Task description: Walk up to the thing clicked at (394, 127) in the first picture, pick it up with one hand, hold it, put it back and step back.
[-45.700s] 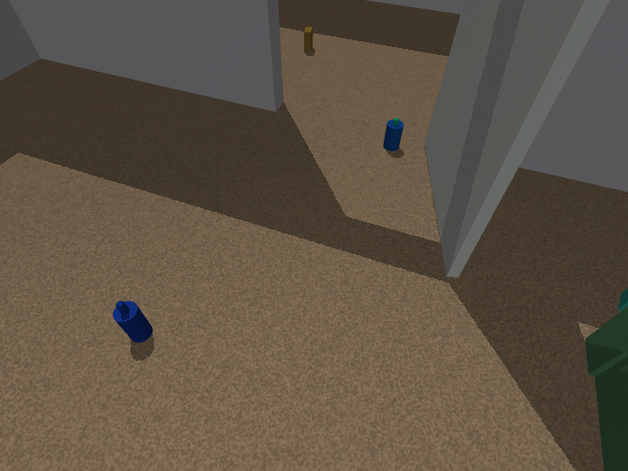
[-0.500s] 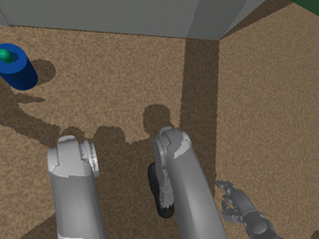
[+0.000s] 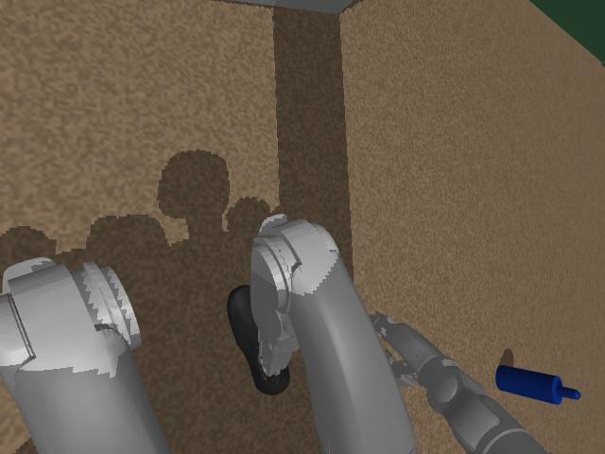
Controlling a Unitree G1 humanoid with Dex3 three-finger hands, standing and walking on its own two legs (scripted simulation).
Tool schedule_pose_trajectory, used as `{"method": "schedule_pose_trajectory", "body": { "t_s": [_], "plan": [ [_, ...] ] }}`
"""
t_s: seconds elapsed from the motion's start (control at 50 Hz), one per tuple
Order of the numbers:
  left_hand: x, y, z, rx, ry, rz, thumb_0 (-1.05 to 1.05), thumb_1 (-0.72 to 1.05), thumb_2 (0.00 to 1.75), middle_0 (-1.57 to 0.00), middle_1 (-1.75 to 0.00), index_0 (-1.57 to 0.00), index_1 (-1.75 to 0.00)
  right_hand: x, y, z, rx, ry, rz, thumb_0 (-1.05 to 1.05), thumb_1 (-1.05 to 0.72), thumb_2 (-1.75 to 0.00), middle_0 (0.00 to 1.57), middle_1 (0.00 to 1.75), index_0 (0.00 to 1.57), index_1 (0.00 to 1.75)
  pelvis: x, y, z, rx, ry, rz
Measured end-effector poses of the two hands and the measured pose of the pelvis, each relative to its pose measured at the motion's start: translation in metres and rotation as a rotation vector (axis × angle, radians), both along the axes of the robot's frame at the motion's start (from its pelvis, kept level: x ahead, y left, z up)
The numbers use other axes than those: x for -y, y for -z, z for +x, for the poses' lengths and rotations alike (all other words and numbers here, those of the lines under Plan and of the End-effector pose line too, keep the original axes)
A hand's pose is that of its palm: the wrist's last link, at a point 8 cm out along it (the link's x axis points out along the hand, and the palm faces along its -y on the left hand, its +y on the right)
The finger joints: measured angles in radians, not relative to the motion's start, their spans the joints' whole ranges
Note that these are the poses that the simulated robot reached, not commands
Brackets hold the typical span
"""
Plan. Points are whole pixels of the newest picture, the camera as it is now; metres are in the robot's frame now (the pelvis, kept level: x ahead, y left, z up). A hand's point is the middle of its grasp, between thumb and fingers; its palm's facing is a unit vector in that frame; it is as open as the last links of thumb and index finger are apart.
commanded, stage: close in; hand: left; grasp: from above
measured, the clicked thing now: out of the picture +0.50 +0.38 -0.22
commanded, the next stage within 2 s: rest palm in 0.80 s
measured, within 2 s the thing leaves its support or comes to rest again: neither
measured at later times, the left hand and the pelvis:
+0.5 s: hand out of the picture +0.44 +0.38 -0.18, palm faces +0.52 -0.86 +0.02, open 17.6 cm; pelvis -0.01 +0.01 -0.02, yaw -2 degrees
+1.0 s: hand out of the picture +0.46 +0.36 -0.18, palm faces +0.53 -0.85 +0.02, open 17.6 cm; pelvis -0.01 +0.01 -0.02, yaw -3 degrees
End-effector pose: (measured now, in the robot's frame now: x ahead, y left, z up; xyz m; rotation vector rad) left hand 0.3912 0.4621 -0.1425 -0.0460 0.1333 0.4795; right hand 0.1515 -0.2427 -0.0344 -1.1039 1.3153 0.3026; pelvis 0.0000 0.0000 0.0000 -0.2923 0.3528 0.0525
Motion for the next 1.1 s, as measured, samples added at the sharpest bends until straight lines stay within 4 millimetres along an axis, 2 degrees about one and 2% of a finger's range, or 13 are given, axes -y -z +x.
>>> {"method": "schedule_pose_trajectory", "body": {
  "t_s": [0.12,0.2,0.44,0.7,1.1],
  "plan": [
    [0.027,0.023,0.002,0.019,-0.018,-0.021,-0.01,-0.59,0.11,-0.04,-0.12,-0.04,-0.12,-0.006,-0.001,0.005,0.018,-0.053,-0.021,0.00,-0.90,-0.89,0.21,0.30,0.20,0.30,-0.002,0.007,-0.004,0.052,0.016,-0.012],
    [0.037,0.031,0.002,0.042,-0.060,-0.024,-0.01,-0.60,0.11,-0.04,-0.12,-0.05,-0.11,-0.009,-0.003,0.007,0.030,-0.080,-0.043,0.00,-0.90,-0.89,0.21,0.30,0.20,0.30,-0.004,0.011,-0.006,0.080,0.023,-0.019],
    [0.038,0.031,-0.001,0.070,-0.071,0.031,-0.01,-0.61,0.13,-0.03,-0.14,-0.04,-0.12,-0.012,-0.003,0.003,0.024,-0.085,-0.082,0.00,-0.91,-0.89,0.21,0.30,0.20,0.30,-0.010,0.017,-0.011,0.116,0.030,-0.035],
    [0.058,0.042,0.009,0.077,-0.057,0.014,-0.01,-0.61,0.14,-0.02,-0.13,-0.03,-0.11,-0.017,-0.001,0.000,0.009,-0.063,-0.079,0.00,-0.90,-0.89,0.21,0.30,0.20,0.30,-0.013,0.019,-0.009,0.117,0.035,-0.046],
    [0.066,0.035,0.024,0.064,-0.083,0.034,-0.01,-0.59,0.18,-0.02,-0.12,-0.03,-0.11,-0.005,0.005,-0.008,-0.018,-0.026,-0.069,0.00,-0.89,-0.89,0.21,0.30,0.20,0.30,-0.008,0.019,-0.008,0.103,0.046,-0.027]
  ]
}}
